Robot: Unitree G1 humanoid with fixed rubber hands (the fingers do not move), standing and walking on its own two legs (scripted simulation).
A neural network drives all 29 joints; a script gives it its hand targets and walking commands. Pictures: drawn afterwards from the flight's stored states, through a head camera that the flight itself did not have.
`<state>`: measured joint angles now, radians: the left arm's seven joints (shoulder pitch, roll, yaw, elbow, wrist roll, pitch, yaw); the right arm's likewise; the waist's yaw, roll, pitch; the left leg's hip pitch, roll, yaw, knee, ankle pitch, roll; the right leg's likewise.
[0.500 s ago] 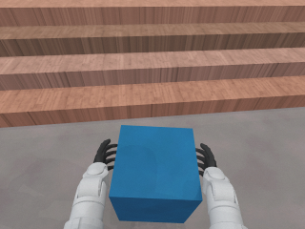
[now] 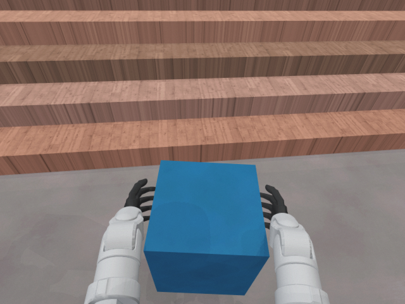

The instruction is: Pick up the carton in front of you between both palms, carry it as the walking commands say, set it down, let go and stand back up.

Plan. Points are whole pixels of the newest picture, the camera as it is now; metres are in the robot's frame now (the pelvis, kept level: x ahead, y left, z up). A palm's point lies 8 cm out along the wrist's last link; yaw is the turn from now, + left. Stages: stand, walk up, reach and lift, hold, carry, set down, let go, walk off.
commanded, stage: reach and lift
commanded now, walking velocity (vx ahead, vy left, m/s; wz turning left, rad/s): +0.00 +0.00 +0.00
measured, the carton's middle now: (204, 230) +0.31 +0.00 -0.05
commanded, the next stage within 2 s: hold in 0.58 s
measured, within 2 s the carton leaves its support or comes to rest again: neither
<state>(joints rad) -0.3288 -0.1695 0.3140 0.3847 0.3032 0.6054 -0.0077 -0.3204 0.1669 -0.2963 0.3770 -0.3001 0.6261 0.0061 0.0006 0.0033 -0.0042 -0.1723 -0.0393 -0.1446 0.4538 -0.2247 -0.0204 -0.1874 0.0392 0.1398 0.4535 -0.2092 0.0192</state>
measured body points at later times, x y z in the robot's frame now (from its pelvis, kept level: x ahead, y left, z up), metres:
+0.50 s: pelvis +0.02 +0.00 +0.01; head -0.02 +0.00 +0.45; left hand +0.32 +0.15 +0.03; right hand +0.32 -0.15 +0.03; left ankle +0.02 +0.13 -0.74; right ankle +0.03 -0.13 -0.74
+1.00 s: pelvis +0.01 +0.00 +0.01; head -0.04 +0.00 +0.45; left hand +0.31 +0.15 +0.05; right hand +0.31 -0.15 +0.05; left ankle +0.02 +0.13 -0.74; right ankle +0.03 -0.13 -0.74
